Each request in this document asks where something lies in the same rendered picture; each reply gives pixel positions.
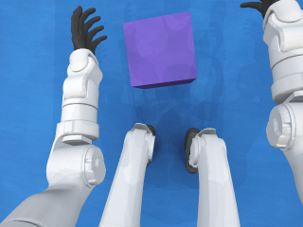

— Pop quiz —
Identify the right robot hand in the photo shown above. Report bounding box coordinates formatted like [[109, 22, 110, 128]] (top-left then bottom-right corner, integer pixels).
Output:
[[240, 0, 280, 19]]

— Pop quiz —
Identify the left robot hand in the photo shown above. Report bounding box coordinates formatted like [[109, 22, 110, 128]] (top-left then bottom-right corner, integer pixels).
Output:
[[71, 6, 107, 56]]

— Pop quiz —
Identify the robot left thigh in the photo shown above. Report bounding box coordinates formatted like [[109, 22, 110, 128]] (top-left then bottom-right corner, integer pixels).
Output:
[[98, 129, 155, 227]]

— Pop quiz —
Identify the robot left forearm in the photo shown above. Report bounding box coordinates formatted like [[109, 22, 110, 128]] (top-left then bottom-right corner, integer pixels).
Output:
[[46, 48, 103, 181]]

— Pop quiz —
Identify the right robot shin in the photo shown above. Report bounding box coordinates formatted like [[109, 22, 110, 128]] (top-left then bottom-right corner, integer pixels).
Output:
[[188, 128, 227, 168]]

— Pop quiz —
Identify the left robot upper arm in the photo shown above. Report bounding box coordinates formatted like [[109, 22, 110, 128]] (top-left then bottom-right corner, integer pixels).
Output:
[[0, 144, 106, 227]]

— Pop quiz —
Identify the right robot upper arm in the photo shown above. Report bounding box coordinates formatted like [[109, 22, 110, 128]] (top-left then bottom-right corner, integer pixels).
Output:
[[266, 102, 303, 206]]

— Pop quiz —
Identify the carton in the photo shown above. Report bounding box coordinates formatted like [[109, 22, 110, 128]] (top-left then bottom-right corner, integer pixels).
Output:
[[123, 11, 197, 89]]

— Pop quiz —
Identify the robot right forearm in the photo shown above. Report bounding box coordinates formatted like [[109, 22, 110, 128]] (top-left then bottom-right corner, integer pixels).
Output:
[[262, 0, 303, 105]]

